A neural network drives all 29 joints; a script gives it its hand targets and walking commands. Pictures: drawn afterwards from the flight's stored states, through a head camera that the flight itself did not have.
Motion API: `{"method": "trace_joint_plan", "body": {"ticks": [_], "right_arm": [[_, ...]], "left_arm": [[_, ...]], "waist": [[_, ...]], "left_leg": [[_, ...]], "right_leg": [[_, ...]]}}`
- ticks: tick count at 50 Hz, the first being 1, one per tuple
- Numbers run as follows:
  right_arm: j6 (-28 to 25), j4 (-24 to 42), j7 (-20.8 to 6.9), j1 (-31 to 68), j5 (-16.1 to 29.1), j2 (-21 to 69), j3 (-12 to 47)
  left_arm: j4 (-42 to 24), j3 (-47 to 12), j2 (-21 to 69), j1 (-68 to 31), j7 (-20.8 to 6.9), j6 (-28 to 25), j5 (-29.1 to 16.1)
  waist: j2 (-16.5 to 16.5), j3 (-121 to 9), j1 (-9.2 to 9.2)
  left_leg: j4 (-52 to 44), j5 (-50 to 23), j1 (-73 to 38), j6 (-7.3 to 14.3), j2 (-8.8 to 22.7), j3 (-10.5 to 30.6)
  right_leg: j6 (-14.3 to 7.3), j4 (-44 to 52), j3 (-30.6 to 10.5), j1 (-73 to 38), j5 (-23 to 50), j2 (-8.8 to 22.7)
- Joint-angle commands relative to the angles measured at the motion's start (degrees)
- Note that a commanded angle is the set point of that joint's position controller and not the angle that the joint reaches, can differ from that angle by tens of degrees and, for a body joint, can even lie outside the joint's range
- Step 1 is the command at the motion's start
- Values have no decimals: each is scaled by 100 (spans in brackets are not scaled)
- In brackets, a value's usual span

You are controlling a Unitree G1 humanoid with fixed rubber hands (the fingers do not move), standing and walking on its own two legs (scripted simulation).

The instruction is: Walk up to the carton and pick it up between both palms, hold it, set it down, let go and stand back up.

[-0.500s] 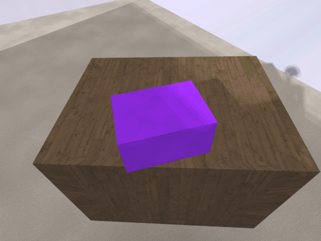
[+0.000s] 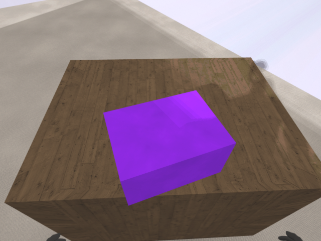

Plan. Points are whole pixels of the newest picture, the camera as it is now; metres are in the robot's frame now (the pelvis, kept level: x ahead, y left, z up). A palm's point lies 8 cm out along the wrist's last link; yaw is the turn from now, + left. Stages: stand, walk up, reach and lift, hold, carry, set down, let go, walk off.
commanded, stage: walk up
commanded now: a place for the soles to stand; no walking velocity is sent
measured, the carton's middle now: (164, 143) +0.39 +0.01 -0.01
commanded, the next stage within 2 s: stand in 1.16 s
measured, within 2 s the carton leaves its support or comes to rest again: neither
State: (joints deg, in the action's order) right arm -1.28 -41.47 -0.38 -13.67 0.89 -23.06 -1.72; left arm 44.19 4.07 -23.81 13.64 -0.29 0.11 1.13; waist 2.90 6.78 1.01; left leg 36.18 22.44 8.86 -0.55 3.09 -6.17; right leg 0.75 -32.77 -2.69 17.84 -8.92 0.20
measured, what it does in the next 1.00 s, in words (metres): stands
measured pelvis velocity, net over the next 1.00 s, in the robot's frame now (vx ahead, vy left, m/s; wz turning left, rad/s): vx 0.03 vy -0.02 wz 0.01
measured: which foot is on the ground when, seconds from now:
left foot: down 0.00-1.00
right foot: down 0.00-1.00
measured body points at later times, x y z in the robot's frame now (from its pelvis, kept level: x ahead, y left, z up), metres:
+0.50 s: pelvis +0.05 -0.02 +0.02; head +0.06 -0.02 +0.47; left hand +0.16 +0.30 -0.10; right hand +0.15 -0.34 -0.10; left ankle -0.03 +0.12 -0.72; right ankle +0.08 -0.13 -0.72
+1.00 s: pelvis +0.03 -0.02 +0.02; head +0.04 -0.03 +0.47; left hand +0.13 +0.29 -0.10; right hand +0.11 -0.34 -0.10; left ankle -0.03 +0.12 -0.72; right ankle +0.08 -0.13 -0.72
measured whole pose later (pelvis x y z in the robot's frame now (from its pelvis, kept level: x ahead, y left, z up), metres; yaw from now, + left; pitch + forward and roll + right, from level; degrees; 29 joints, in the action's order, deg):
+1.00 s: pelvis +0.03 -0.02 +0.02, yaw +1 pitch -3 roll +0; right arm -1.4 -60.2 1.5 -9.6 0.1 -21.9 -2.7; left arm 63.4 3.2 -20.3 4.1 0.5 -0.1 -0.3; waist -0.2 3.2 0.3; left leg 18.4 15.2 0.0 -2.6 4.2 -5.5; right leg -1.0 -20.8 -1.1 11.0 -7.0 -1.3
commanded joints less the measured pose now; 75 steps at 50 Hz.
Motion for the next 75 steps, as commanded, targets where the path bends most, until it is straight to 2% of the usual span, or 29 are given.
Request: {"method": "trace_joint_plan", "body": {"ticks": [1, 2, 3, 4, 6, 8, 9, 10, 12, 19, 20, 26, 29, 36, 42, 43, 44, 47, 49, 55, 65, 68, 69, 70, 71, 72, 73, 74, 75], "right_arm": [[-10, 237, 56, -78, 155, -1171, -217], [34, 179, 81, 73, 112, -1217, -212], [50, 84, 94, 159, 86, -1279, -213], [39, -30, 103, 183, 51, -1343, -244], [-14, -195, 105, 323, 29, -1338, -252], [-38, -399, 87, 369, 61, -1269, -224], [-26, -462, 92, 427, 53, -1237, -215], [-13, -536, 103, 530, 38, -1208, -207], [3, -702, 100, 572, 38, -1208, -208], [28, -1147, 121, 743, 18, -1152, -212], [22, -1180, 134, 712, 15, -1117, -186], [-3, -1495, 185, 726, -1, -1062, -193], [-15, -1588, 198, 769, -22, -1019, -195], [-46, -1680, 210, 672, -63, -949, -220], [-71, -1688, 220, 582, -73, -922, -236], [-69, -1670, 224, 586, -90, -895, -231], [-73, -1647, 221, 579, -91, -901, -228], [-70, -1664, 212, 426, -54, -889, -262], [-64, -1642, 213, 377, -92, -842, -269], [-94, -1585, 212, 257, -75, -923, -305], [-89, -1464, 207, 249, -84, -905, -298], [-80, -1430, 205, 199, -64, -908, -302], [-660, -865, -144, 2694, -583, -352, -505], [-518, -834, -357, 2040, -521, -725, -857], [-378, -599, -427, 1843, -582, -1002, -1013], [-278, -413, -436, 1658, -577, -1089, -1020], [-246, -355, -437, 1445, -518, -1314, -1107], [-162, -643, -414, 1260, -359, -1388, -1105], [-145, -724, -416, 1002, -244, -1470, -1067]], "left_arm": [[-243, 247, -1300, -324, 32, -75, -111], [-144, 180, -1196, -381, 26, -67, -137], [-47, 124, -1113, -414, 42, -56, -153], [42, 94, -1052, -547, 48, -47, -197], [264, 63, -1015, -594, 53, -39, -186], [456, 47, -969, -601, 59, -50, -182], [542, 32, -972, -666, 71, -55, -192], [616, 33, -958, -701, 83, -52, -184], [764, 20, -934, -795, 96, -43, -173], [1234, -20, -918, -1119, 121, -31, -175], [1308, -21, -912, -1168, 124, -36, -161], [1556, -23, -860, -1277, 151, -57, -164], [1662, -10, -841, -1298, 141, -62, -170], [1779, 22, -799, -1306, 126, -66, -164], [1718, 68, -754, -1278, 118, -77, -155], [1687, 74, -746, -1241, 119, -72, -153], [1686, 75, -734, -1231, 112, -76, -163], [1684, 90, -807, -1233, 112, -78, -139], [1629, 93, -776, -1242, 100, -79, -137], [1584, 86, -729, -1153, 97, -102, -154], [1497, 96, -734, -1110, 105, -88, -147], [1490, 70, -705, -1047, 109, -93, -139], [-823, 164, -917, -3199, 177, 1126, -234], [-837, -86, -617, -2502, 181, 1894, -178], [-1260, 5, -558, -2365, 70, 2403, 83], [-1600, 53, -480, -2263, 3, 2744, 202], [-1753, 256, -585, -2020, -41, 2963, 429], [-1883, 421, -583, -1751, -67, 3148, 566], [-1987, 504, -603, -1585, -85, 3212, 641]], "waist": [[-371, -948, 7], [-294, -844, -9], [-148, -689, -36], [-98, -587, -39], [9, -655, -88], [-124, -980, -103], [-241, -963, -88], [-205, -931, -121], [-106, -1001, -108], [-210, -938, -89], [-228, -971, -32], [-185, -894, -40], [-278, -849, -61], [-217, -684, -80], [-207, -629, -60], [-296, -592, -95], [-224, -592, -111], [-124, -543, -59], [-187, -501, -51], [-185, -514, -69], [-217, -464, -56], [-310, -542, -27], [-526, -408, -267], [-384, -212, 328], [-259, -439, 276], [-290, -618, 313], [-307, -859, 316], [-430, -961, 330], [-366, -1126, 428]], "left_leg": [[-674, -749, 130, 61, 286, 608], [-876, -342, 18, 122, 314, 656], [-1073, -530, -55, 154, 418, 680], [-1316, -967, 55, 192, 590, 725], [-1340, -1900, -18, 190, 640, 548], [-1277, -2401, -327, 115, 564, 424], [-1292, -2385, -378, 117, 560, 407], [-1322, -2421, -405, 143, 563, 399], [-1352, -2394, -519, 142, 542, 408], [-1685, -2102, -666, 125, 551, 426], [-1715, -2206, -700, 122, 548, 431], [-1944, -1978, -740, 137, 572, 481], [-2012, -1892, -685, 130, 548, 466], [-2175, -1217, -538, 156, 547, 503], [-2245, -1156, -544, 179, 566, 547], [-2266, -1036, -399, 189, 590, 563], [-2274, -1013, -388, 169, 556, 560], [-2208, -646, -402, 201, 488, 549], [-2217, -715, -383, 197, 498, 566], [-2276, -867, -366, 201, 567, 583], [-2239, -889, -279, 227, 579, 637], [-2156, -1241, -421, 169, 569, 559], [-962, -418, 1773, -252, -94, 8], [-739, -125, 1965, -71, -21, 46], [-453, -85, 1787, -13, -50, 35], [-278, -210, 1707, -46, -46, 38], [-156, -634, 1565, -129, -50, 110], [-105, -1065, 1383, -202, -27, 140], [-79, -1554, 1172, -249, -22, 221]], "right_leg": [[-748, 421, -1040, -833, 1745, 905], [-706, 545, -1067, -575, 1312, 886], [-621, 550, -948, -467, 1370, 805], [-503, 414, -747, -620, 1700, 660], [-391, 337, -555, -937, 2331, 565], [-454, 410, -572, -1158, 2726, 608], [-477, 455, -579, -1118, 2760, 627], [-474, 491, -525, -1134, 2847, 659], [-516, 529, -489, -1136, 2764, 632], [-500, 870, -520, -1155, 2418, 619], [-525, 867, -560, -1180, 2484, 639], [-502, 1068, -474, -1157, 2138, 625], [-459, 1206, -516, -1223, 2000, 622], [-413, 1427, -528, -1131, 1240, 572], [-409, 1497, -561, -1010, 1079, 552], [-392, 1502, -565, -1144, 1007, 581], [-401, 1513, -589, -1121, 977, 582], [-413, 1674, -717, -970, 260, 596], [-407, 1663, -703, -893, 134, 584], [-394, 1529, -630, -1016, 646, 566], [-365, 1426, -584, -1073, 719, 565], [-383, 1392, -569, -1078, 1086, 586], [-414, 426, 459, -1052, -874, -47], [-426, 249, 526, -1153, -854, -40], [-360, 100, 635, -1175, -747, -36], [-309, 32, 660, -1156, -565, -35], [-265, -140, 715, -1294, 34, -52], [-306, -214, 738, -1460, 421, -28], [-303, -296, 761, -1564, 875, -84]]}}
